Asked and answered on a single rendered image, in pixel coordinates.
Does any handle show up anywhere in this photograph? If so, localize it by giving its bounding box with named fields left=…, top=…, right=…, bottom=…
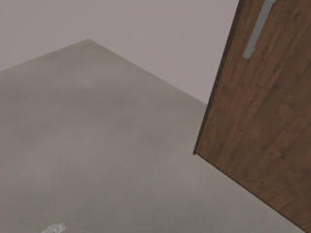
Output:
left=243, top=0, right=276, bottom=59

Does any wardrobe door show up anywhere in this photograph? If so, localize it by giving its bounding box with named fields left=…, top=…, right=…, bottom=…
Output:
left=196, top=0, right=311, bottom=233

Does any left robot hand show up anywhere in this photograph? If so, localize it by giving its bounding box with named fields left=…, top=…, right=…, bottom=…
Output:
left=42, top=223, right=66, bottom=233

